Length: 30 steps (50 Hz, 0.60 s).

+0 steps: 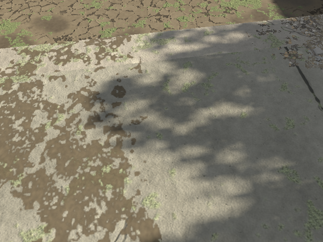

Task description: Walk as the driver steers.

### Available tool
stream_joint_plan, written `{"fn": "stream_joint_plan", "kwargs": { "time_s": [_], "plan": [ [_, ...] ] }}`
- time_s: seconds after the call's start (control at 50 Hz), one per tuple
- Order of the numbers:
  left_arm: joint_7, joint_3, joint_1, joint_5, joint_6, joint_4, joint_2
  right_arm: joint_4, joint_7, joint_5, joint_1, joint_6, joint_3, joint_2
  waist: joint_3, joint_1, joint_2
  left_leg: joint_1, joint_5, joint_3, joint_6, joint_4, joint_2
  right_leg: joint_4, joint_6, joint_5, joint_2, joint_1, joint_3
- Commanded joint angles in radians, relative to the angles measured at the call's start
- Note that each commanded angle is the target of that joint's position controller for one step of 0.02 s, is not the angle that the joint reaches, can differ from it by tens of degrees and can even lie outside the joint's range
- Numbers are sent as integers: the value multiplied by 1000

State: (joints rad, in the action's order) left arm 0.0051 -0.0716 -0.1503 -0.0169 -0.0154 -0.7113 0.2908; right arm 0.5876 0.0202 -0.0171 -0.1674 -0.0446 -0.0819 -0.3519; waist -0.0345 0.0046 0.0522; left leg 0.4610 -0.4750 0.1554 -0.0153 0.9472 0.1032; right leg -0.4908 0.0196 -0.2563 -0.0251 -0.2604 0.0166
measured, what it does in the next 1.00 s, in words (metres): walks ahead: left foot, then right foot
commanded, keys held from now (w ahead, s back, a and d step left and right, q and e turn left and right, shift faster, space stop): w+q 0.40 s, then w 0.12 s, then w+e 0.24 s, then e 0.24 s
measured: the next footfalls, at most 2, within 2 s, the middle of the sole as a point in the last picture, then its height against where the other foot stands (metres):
left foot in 0.36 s outside the picture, level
right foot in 0.86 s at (147, 226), level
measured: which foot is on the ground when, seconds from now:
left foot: up 0.00-0.34, down 0.36-0.88, up 0.90-1.00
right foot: down 0.00-0.36, up 0.38-0.84, down 0.86-1.00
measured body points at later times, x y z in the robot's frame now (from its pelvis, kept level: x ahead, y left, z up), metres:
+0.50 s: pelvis +0.12 +0.10 +0.00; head +0.14 +0.14 +0.45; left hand +0.15 +0.41 -0.11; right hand +0.32 -0.12 -0.08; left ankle +0.09 +0.18 -0.74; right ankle +0.11 -0.06 -0.65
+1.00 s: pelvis +0.38 +0.16 -0.01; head +0.43 +0.18 +0.43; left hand +0.52 +0.46 -0.11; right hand +0.53 -0.10 -0.12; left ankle +0.25 +0.27 -0.63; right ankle +0.49 +0.12 -0.74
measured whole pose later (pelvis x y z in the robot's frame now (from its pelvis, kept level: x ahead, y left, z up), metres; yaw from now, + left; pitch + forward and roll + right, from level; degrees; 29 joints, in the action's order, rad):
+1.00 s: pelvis +0.38 +0.16 -0.01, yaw +8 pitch +2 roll -1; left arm -0.03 -0.05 -0.12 0.00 -0.05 -0.66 0.31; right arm 0.69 0.01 0.00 -0.26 0.06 -0.02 -0.31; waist -0.09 0.01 0.00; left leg 0.42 -0.48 0.07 -0.05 1.31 0.02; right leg -0.49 0.11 -0.08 -0.12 -0.44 -0.02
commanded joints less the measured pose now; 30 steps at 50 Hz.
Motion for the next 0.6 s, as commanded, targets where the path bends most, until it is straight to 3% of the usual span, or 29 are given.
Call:
{"fn": "stream_joint_plan", "kwargs": {
  "time_s": [0.02, 0.06, 0.1, 0.2, 0.3, 0.32, 0.34, 0.36, 0.38, 0.4, 0.42, 0.44, 0.46, 0.48, 0.52, 0.6],
  "plan": [
    [25, -31, 21, 26, -13, 73, 134, -55, -2, 1, -21, 6, -49, -130, 31, -11, -205, 258, 72, -29, -43, 231, -95, 259, 166, -164, 294, 185, 304],
    [36, -30, -32, 18, -14, 70, 143, -72, -16, -9, 25, 15, -33, -88, 14, -48, -205, 282, 120, -80, -53, 196, -112, 296, 158, -196, 274, 203, 239],
    [36, -35, -85, 14, -20, 63, 155, -92, -22, -8, 75, 28, -23, -67, 19, -84, -198, 305, 139, -101, -59, 125, -131, 314, 165, -195, 288, 253, 212],
    [18, -51, -105, 23, -36, 52, 200, -109, -42, -3, 94, 50, 0, -23, 3, -89, -196, 188, 173, -151, -37, -92, -174, 339, 164, -118, 317, 204, 93],
    [-12, -61, -97, 51, -41, 31, 229, -98, -57, -9, 53, 51, 0, -38, -10, -50, -188, -21, 164, -216, 27, -284, -159, 288, 139, -80, 336, 124, -1],
    [-15, -61, -82, 59, -37, 28, 229, -82, -57, -8, 8, 50, -4, -40, -2, -14, -170, -106, 197, -245, 48, -354, -138, 236, 123, -62, 331, 93, -33],
    [-16, -54, -84, 57, -37, 25, 212, -51, -53, -7, -75, 48, -21, -64, 32, 29, -142, -256, 209, -274, 70, -391, -93, 119, 100, 46, 305, 34, -84],
    [-16, -35, -106, 41, -40, 22, 159, -8, -45, -16, -221, 45, -56, -125, 111, 93, -58, -468, 199, -235, 105, -423, -73, -130, 57, 159, 243, -48, -171],
    [-14, -4, -70, -3, -49, 90, 67, 2, -27, -15, -350, 48, -86, -257, 147, 120, 236, -684, 114, 237, 232, -550, -332, -572, -39, -185, 115, -385, -227],
    [-10, -2, -18, 17, -78, 141, 88, -36, -40, -12, -323, 79, -74, -273, 209, 110, 247, -721, -108, 671, 381, -727, -456, -774, -51, -328, 5, -623, -4],
    [-19, -20, 13, 57, -97, 140, 168, -33, -48, -5, -283, 102, -43, -170, 129, 113, 142, -689, -95, 568, 365, -744, -466, -821, -23, -247, 75, -698, 51],
    [-25, -20, 3, 59, -107, 126, 178, -27, -50, 2, -251, 113, -25, -120, 79, 83, 118, -614, -10, 450, 333, -724, -432, -775, 2, -157, 111, -670, 44],
    [-25, -19, -14, 36, -109, 102, 168, -32, -48, 5, -195, 113, -13, -89, 47, 51, 43, -537, 93, 342, 297, -710, -386, -707, 2, -77, 145, -617, 44],
    [-27, -22, -21, 17, -106, 90, 166, -33, -44, 11, -149, 113, -4, -73, 27, 24, 46, -466, 216, 261, 275, -720, -346, -636, -4, -19, 160, -553, 45],
    [-37, -18, -43, 11, -92, 63, 145, -25, -33, 22, -118, 118, 0, -78, 28, -2, 51, -405, 430, 167, 262, -744, -312, -588, -27, 67, 149, -481, 17],
    [-41, 5, 22, 21, -72, 56, 95, 30, -16, 17, -146, 126, 4, -87, 3, 16, 10, -400, 633, -10, 218, -769, -272, -387, -56, 261, 131, -479, -12]
  ]
}}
